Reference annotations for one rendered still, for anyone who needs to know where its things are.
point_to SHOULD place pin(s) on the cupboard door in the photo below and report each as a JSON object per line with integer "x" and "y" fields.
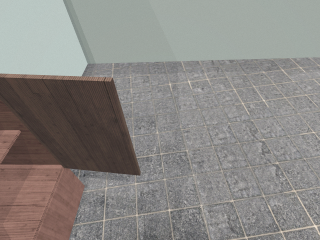
{"x": 78, "y": 119}

